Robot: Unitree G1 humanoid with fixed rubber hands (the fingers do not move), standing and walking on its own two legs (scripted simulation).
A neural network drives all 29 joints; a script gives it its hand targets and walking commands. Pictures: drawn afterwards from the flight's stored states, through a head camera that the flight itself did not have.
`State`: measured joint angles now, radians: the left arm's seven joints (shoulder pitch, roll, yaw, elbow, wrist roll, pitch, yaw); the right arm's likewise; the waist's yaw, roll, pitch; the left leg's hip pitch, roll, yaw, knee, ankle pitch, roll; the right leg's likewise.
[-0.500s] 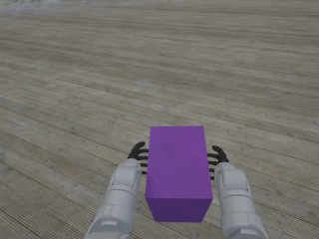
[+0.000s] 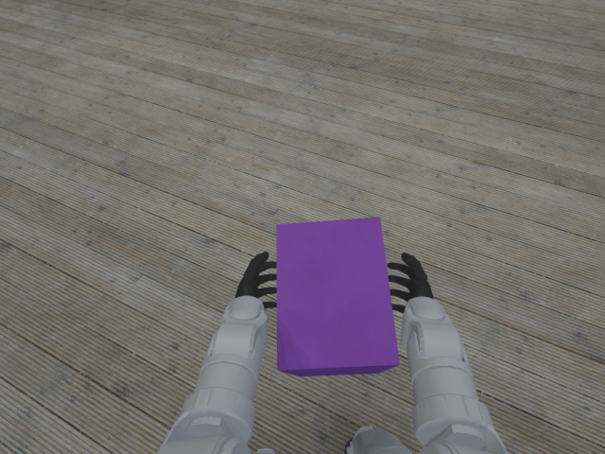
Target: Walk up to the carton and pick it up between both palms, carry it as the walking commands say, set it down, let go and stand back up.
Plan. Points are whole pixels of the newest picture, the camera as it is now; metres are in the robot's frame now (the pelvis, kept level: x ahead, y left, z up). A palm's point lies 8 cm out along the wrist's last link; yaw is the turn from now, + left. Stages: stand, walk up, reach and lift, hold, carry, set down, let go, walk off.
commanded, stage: set down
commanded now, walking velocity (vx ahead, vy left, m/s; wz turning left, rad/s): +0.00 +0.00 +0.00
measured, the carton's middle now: (334, 307) +0.34 -0.07 -0.11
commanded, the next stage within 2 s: none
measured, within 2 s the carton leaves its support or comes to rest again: neither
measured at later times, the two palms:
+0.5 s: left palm (268, 308) +0.36 +0.04 -0.11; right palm (412, 323) +0.30 -0.19 -0.12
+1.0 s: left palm (280, 317) +0.38 +0.03 -0.21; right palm (404, 327) +0.33 -0.21 -0.22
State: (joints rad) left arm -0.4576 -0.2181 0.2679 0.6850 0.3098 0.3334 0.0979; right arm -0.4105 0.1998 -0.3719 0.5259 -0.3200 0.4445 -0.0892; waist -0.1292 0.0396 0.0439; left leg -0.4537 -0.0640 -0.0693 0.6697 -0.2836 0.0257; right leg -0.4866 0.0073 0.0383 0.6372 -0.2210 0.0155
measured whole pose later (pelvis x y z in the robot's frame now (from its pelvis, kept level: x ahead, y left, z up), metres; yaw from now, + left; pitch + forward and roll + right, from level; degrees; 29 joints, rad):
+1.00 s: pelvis -0.04 +0.01 -0.14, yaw +1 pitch +32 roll +0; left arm -0.76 -0.21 0.28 0.74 0.24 0.19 0.22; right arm -0.65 0.12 -0.46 0.55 -0.22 0.24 -0.08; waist -0.14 0.10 -0.08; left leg -1.45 -0.10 -0.03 1.38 -0.48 0.02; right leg -1.49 0.01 0.05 1.35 -0.41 0.04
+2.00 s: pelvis -0.07 -0.01 -0.28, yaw +1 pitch +40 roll +3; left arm -1.13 -0.08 0.36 0.84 0.21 0.26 0.22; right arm -1.05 0.04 -0.50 0.67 -0.23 0.33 -0.12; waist -0.12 0.10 0.00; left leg -1.97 -0.14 -0.02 1.84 -0.56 -0.03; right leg -2.04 0.05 0.06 1.81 -0.47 0.03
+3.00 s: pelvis -0.09 -0.02 -0.36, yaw +2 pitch +29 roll +3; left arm -1.53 0.13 0.25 0.94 0.04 0.25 0.19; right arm -1.45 -0.18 -0.37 0.83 -0.05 0.32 -0.12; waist -0.16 0.05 0.52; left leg -2.07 -0.17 -0.02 2.14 -0.59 -0.07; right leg -2.14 0.05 0.04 2.11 -0.48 0.01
